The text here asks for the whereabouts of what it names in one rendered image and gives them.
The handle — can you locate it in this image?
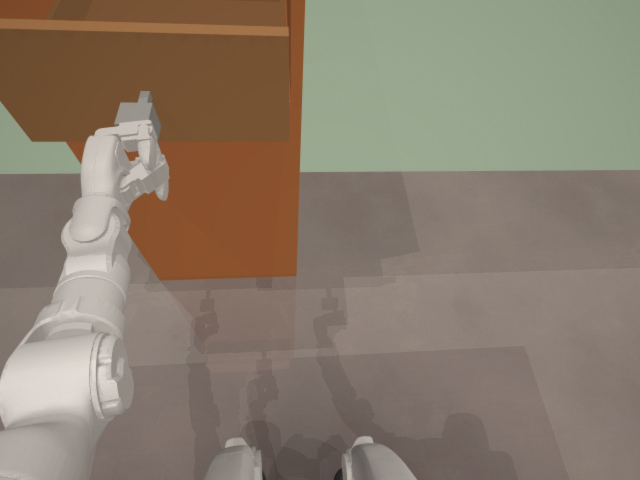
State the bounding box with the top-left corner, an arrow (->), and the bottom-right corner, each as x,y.
114,91 -> 161,142

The cabinet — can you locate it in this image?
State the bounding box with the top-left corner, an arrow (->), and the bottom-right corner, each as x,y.
0,0 -> 305,281

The robot left thigh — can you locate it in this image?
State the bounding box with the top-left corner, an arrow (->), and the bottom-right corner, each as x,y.
202,445 -> 263,480

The left robot forearm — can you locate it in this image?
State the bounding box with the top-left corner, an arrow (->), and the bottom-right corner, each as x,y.
0,195 -> 132,427

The robot left hand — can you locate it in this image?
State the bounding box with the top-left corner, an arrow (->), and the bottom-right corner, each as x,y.
81,120 -> 170,212

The drawer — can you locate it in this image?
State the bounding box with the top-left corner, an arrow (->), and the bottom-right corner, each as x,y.
0,0 -> 289,142

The robot right thigh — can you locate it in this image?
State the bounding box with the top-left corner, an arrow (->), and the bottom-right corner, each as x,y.
341,443 -> 417,480

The left robot upper arm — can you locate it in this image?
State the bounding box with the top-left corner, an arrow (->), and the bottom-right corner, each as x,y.
0,332 -> 134,480

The robot thigh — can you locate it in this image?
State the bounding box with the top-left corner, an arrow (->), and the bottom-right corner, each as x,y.
202,445 -> 263,480
341,443 -> 417,480

